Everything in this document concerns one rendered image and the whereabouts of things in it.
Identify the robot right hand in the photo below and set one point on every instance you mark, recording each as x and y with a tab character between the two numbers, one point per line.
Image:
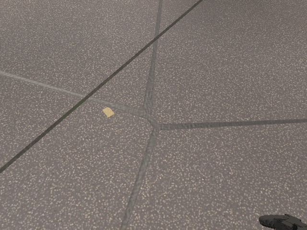
282	222

